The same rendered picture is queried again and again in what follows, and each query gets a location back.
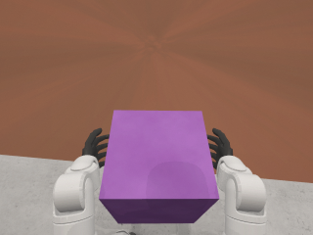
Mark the robot left forearm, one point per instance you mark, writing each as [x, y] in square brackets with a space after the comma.
[73, 198]

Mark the left robot hand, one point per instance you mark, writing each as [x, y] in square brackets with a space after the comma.
[92, 148]

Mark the carton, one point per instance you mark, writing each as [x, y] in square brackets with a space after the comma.
[158, 168]

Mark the right robot hand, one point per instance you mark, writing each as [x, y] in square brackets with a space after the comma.
[223, 147]

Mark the robot right forearm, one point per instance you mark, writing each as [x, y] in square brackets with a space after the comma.
[245, 198]

